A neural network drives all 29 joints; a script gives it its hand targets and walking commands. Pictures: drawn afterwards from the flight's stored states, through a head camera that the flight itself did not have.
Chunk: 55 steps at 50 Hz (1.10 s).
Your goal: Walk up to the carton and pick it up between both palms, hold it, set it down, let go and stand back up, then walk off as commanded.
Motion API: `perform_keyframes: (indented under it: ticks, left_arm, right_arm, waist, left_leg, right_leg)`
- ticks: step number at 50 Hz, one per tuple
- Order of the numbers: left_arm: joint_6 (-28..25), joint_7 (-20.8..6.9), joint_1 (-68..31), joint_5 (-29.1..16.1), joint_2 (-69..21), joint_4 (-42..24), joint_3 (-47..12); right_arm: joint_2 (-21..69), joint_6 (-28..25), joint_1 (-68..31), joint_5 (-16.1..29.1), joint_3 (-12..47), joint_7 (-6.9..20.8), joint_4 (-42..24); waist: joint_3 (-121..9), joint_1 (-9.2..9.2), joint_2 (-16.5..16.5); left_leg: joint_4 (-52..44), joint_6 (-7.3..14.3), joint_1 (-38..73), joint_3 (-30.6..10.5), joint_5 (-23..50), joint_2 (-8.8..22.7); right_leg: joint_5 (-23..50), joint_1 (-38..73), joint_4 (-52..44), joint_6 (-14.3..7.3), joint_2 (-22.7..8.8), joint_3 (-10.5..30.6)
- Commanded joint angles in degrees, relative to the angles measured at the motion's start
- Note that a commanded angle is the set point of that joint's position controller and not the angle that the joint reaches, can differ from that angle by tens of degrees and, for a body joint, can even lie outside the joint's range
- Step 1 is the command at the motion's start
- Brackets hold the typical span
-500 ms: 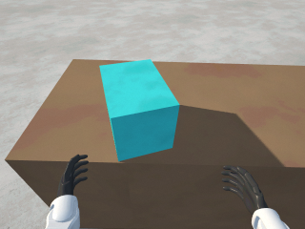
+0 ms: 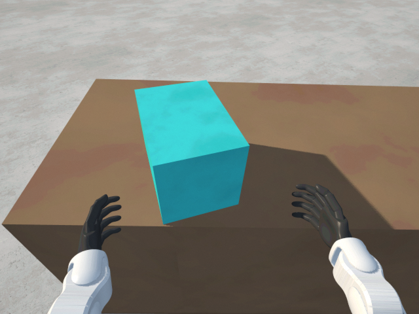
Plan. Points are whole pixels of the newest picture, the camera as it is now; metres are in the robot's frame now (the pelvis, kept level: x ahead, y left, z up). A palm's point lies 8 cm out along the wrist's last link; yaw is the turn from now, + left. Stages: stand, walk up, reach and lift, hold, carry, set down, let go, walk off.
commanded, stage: reach and lift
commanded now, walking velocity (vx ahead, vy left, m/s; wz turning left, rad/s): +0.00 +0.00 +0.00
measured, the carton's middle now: (186, 146) +0.50 +0.05 +0.05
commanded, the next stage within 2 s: none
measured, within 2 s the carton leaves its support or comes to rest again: neither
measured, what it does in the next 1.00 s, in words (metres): stands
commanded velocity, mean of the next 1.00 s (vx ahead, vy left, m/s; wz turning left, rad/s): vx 0.00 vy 0.00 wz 0.00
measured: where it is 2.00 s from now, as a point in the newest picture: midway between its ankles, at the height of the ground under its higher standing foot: outside the picture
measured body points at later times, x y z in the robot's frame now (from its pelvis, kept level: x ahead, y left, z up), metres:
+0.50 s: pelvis +0.00 +0.00 +0.00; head -0.01 +0.00 +0.45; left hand +0.31 +0.19 +0.13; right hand +0.35 -0.20 +0.13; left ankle +0.02 +0.15 -0.74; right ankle +0.04 -0.10 -0.74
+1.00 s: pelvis +0.00 +0.00 +0.00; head +0.00 +0.00 +0.45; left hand +0.37 +0.19 +0.16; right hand +0.41 -0.18 +0.17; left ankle +0.02 +0.15 -0.74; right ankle +0.04 -0.10 -0.74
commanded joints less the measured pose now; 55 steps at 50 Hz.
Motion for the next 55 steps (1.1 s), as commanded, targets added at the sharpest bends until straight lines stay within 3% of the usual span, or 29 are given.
perform_keyframes:
  ticks: [1, 3, 4, 8, 10, 13, 14, 16, 17, 19, 20, 22, 24, 26, 28, 30, 31, 32, 34, 36, 37, 40, 42, 45, 47, 50, 51, 54, 55]
  left_arm:
    - [0.61, 0.35, -23.12, -6.46, 0.17, -16.67, 0.68]
    - [2.98, 0.28, -25.23, -5.26, 0.41, -14.67, 2.52]
    - [4.45, 0.01, -26.41, -4.98, 1.10, -13.41, 4.88]
    - [6.88, -0.30, -31.21, -4.74, 0.24, -15.04, 6.42]
    - [7.94, -0.43, -31.46, -4.49, -0.65, -15.30, 6.26]
    - [9.84, -1.17, -34.16, -2.07, 1.07, -8.49, 10.80]
    - [10.55, -0.96, -34.39, -2.44, 1.48, -12.41, 10.89]
    - [10.49, -0.68, -37.38, -2.05, 0.72, -12.24, 10.52]
    - [10.26, -0.75, -38.59, -2.04, 0.21, -11.11, 10.34]
    - [11.68, -0.79, -40.73, -2.60, 1.48, -11.04, 10.06]
    - [11.87, -0.67, -43.63, -2.28, 2.03, -8.02, 10.71]
    - [12.10, -0.78, -47.28, -3.81, 2.85, -9.06, 10.82]
    - [12.51, -0.63, -48.92, -3.46, 3.52, -2.28, 12.11]
    - [13.39, -0.80, -48.45, -3.03, 1.69, -0.59, 11.11]
    - [13.62, -0.89, -51.09, -2.29, 2.40, 0.49, 11.80]
    - [13.67, -0.57, -52.27, -3.44, 3.07, -1.83, 12.39]
    - [13.14, -0.67, -53.92, -3.04, 4.57, -2.67, 12.94]
    - [13.67, -0.44, -54.69, -3.53, 4.50, -1.11, 13.38]
    - [13.87, -0.56, -58.76, -2.33, 4.35, 3.02, 13.04]
    - [13.77, -0.12, -58.81, -2.58, 5.00, 0.54, 13.44]
    - [13.40, -0.07, -58.97, -3.16, 4.67, 2.89, 13.25]
    - [13.49, -0.20, -63.56, -2.09, 5.05, 4.30, 13.64]
    - [13.55, -0.23, -65.38, -2.88, 5.13, 4.45, 12.38]
    - [13.07, -0.25, -68.69, -3.80, 6.67, 12.06, 12.97]
    - [12.82, 0.27, -69.69, -3.05, 6.16, 14.33, 12.50]
    - [11.72, 1.16, -73.70, -2.79, 7.09, 12.22, 13.22]
    - [11.11, 1.09, -74.63, -3.29, 6.64, 16.51, 12.15]
    - [10.24, 1.91, -79.26, -2.96, 7.39, 17.59, 12.87]
    - [10.25, 1.78, -79.61, -3.57, 8.04, 18.33, 11.53]
  right_arm:
    - [-13.77, -0.23, -18.52, 6.26, -3.22, -2.01, -11.99]
    - [-14.24, 1.24, -20.93, 6.93, -2.59, -2.33, -8.11]
    - [-14.58, 1.61, -23.91, 7.62, -1.78, -2.62, -8.91]
    - [-15.75, 2.59, -28.70, 7.89, -2.93, -2.93, -4.70]
    - [-16.13, 3.49, -29.13, 8.56, -1.72, -2.50, -3.00]
    - [-15.68, 5.23, -33.34, 9.07, 0.14, -2.70, 3.44]
    - [-16.68, 4.86, -34.35, 8.94, -0.24, -2.99, -0.75]
    - [-16.76, 4.74, -37.12, 10.21, -0.35, -2.53, 1.26]
    - [-15.73, 5.06, -38.72, 10.23, 0.77, -2.01, 3.47]
    - [-17.35, 4.79, -40.61, 10.50, 0.78, -2.35, 1.92]
    - [-17.21, 5.42, -43.99, 9.77, -1.02, -2.28, 5.03]
    - [-16.96, 5.10, -47.36, 10.46, -0.59, -2.55, 3.03]
    - [-17.15, 5.66, -50.27, 8.96, -0.10, -2.35, 7.80]
    - [-17.29, 6.28, -50.59, 9.41, -0.47, -2.13, 12.13]
    - [-17.15, 6.14, -52.61, 9.69, 0.83, -1.84, 13.37]
    - [-18.34, 5.88, -54.76, 10.12, 1.76, -2.28, 9.42]
    - [-18.51, 5.83, -55.95, 9.93, 0.79, -2.35, 8.99]
    - [-18.06, 6.06, -56.85, 10.49, 1.63, -2.62, 10.83]
    - [-17.58, 7.03, -59.48, 10.01, 1.03, -2.81, 17.22]
    - [-18.61, 6.43, -60.82, 10.98, 1.27, -2.80, 13.97]
    - [-18.73, 6.37, -62.54, 10.86, 2.05, -2.40, 14.64]
    - [-17.98, 6.93, -63.62, 10.02, 2.30, -2.53, 22.45]
    - [-18.85, 6.60, -67.27, 10.24, 1.05, -2.46, 21.00]
    - [-18.73, 6.42, -72.20, 10.54, 2.47, -2.89, 21.73]
    - [-18.58, 7.25, -72.42, 9.71, 2.25, -2.54, 26.75]
    - [-18.63, 6.50, -74.73, 10.27, 2.32, -2.18, 27.89]
    - [-17.67, 6.37, -77.03, 10.13, 2.67, -1.81, 29.06]
    - [-18.44, 6.58, -80.18, 9.13, 2.37, -2.02, 32.09]
    - [-19.44, 6.46, -80.80, 9.76, 1.62, -2.20, 31.36]
  waist:
    - [-11.79, 4.01, 1.62]
    - [-10.03, 4.40, 2.82]
    - [-10.60, 5.88, 1.04]
    - [-12.96, 4.44, 1.22]
    - [-15.01, 4.38, 3.41]
    - [-11.09, 6.06, 2.52]
    - [-15.04, 6.44, 1.81]
    - [-16.37, 5.61, 2.72]
    - [-14.85, 6.24, 2.59]
    - [-17.73, 5.69, 2.85]
    - [-15.22, 5.90, 3.35]
    - [-18.31, 5.97, 3.29]
    - [-15.97, 6.75, 0.14]
    - [-16.49, 5.46, 2.76]
    - [-17.20, 6.40, 2.67]
    - [-22.18, 7.16, 0.31]
    - [-22.98, 6.78, 1.04]
    - [-23.10, 7.10, 1.03]
    - [-20.36, 6.23, 3.38]
    - [-23.75, 8.06, 3.51]
    - [-24.09, 8.24, 1.73]
    - [-22.78, 6.86, 3.41]
    - [-25.32, 6.32, 3.99]
    - [-25.92, 8.01, 1.54]
    - [-24.16, 7.61, 3.59]
    - [-27.84, 8.77, 4.12]
    - [-27.87, 8.80, 3.48]
    - [-28.90, 9.20, 3.63]
    - [-30.72, 8.30, 5.13]
  left_leg:
    - [-5.84, 1.43, 5.13, 2.18, 3.19, -0.22]
    - [-6.11, 1.20, 4.73, 2.13, 2.59, -0.38]
    - [-6.42, 1.58, 4.93, 2.91, 5.14, -0.61]
    - [-4.83, 0.87, 6.80, 2.24, 8.92, -0.70]
    - [-4.20, 0.81, 8.18, 2.00, 11.85, -0.43]
    - [-5.62, 1.44, 5.67, 2.20, 9.73, -0.68]
    - [-4.97, 1.47, 7.14, 2.82, 12.21, -0.77]
    - [-4.38, 1.04, 6.94, 2.33, 12.10, -0.96]
    - [-4.70, 0.93, 6.74, 2.29, 12.26, -0.67]
    - [-3.68, 1.30, 6.56, 2.39, 14.39, -1.09]
    - [-5.00, 1.35, 3.28, 2.30, 7.34, -0.84]
    - [-4.61, 1.68, 3.26, 2.24, 7.92, -0.92]
    - [-5.44, 2.62, 0.52, 2.97, 4.12, -0.88]
    - [-5.86, 1.96, 2.18, 2.16, 4.23, -0.32]
    - [-5.24, 2.05, 1.77, 2.24, 6.44, -0.48]
    - [-3.93, 2.07, 0.97, 2.43, 9.77, -0.90]
    - [-4.12, 2.01, 1.36, 2.56, 8.16, -0.83]
    - [-3.46, 2.01, 1.33, 2.73, 11.03, -1.07]
    - [-4.64, 1.76, 0.15, 2.60, 6.33, -0.82]
    - [-3.63, 1.58, 1.21, 2.82, 8.28, -0.58]
    - [-3.29, 1.36, 1.27, 2.65, 10.98, -0.46]
    - [-2.92, 1.43, 0.86, 2.69, 10.85, -0.45]
    - [-2.68, 0.84, 0.95, 2.43, 11.46, -0.51]
    - [-2.74, 1.94, -1.85, 2.64, 9.15, -0.66]
    - [-3.28, 1.42, -2.31, 2.69, 6.45, -0.39]
    - [-2.69, 1.02, -1.05, 2.70, 8.12, 0.14]
    - [-2.60, 1.34, -2.21, 2.36, 7.25, -0.09]
    - [-2.12, 1.15, -2.72, 2.98, 8.11, -0.07]
    - [-1.74, 0.77, -2.39, 2.64, 7.93, -0.01]
  right_leg:
    - [0.64, 3.49, -11.91, -0.73, 1.14, 1.93]
    - [0.54, 3.97, -11.58, -0.70, 1.31, 1.97]
    - [2.27, 4.69, -11.80, -0.31, 1.70, 1.70]
    - [5.64, 5.65, -11.43, -0.81, 2.67, 0.91]
    - [7.97, 5.92, -10.92, -0.94, 2.58, 1.13]
    - [5.91, 5.40, -11.39, -0.30, 2.51, 1.67]
    - [9.49, 8.24, -10.67, 0.00, 2.61, 1.92]
    - [9.08, 8.01, -10.58, -0.38, 2.78, 1.29]
    - [7.98, 6.61, -10.39, -0.47, 2.93, 1.17]
    - [10.73, 8.56, -10.11, -0.29, 2.86, 0.85]
    - [4.73, 5.98, -10.45, -0.34, 2.63, 1.10]
    - [6.89, 7.03, -9.93, -0.30, 2.36, 1.46]
    - [3.98, 6.27, -10.35, 0.30, 2.62, 1.26]
    - [3.77, 6.05, -10.60, -0.07, 2.36, 0.98]
    - [5.85, 6.72, -10.15, 0.08, 2.27, 1.04]
    - [9.67, 9.21, -9.18, 0.34, 2.92, 0.90]
    - [8.56, 8.72, -9.10, 0.58, 2.67, 0.78]
    - [10.98, 9.69, -8.73, 0.63, 2.94, 0.76]
    - [6.80, 7.38, -9.38, 0.49, 2.42, 0.81]
    - [8.69, 8.38, -8.94, 0.55, 2.79, 1.05]
    - [9.79, 7.69, -8.74, 0.47, 3.37, 0.30]
    - [10.46, 7.43, -8.99, 0.29, 3.24, 0.33]
    - [11.27, 7.69, -8.30, 0.43, 3.42, -0.25]
    - [9.84, 8.06, -8.74, 0.49, 3.11, 0.23]
    - [7.24, 6.25, -8.70, 0.69, 2.76, 0.35]
    - [8.33, 7.61, -8.25, 0.43, 3.25, -0.15]
    - [6.83, 6.51, -8.75, 0.17, 2.89, 0.50]
    - [8.85, 6.86, -8.19, 0.67, 3.08, 0.40]
    - [9.05, 6.92, -7.99, 0.33, 2.96, 0.09]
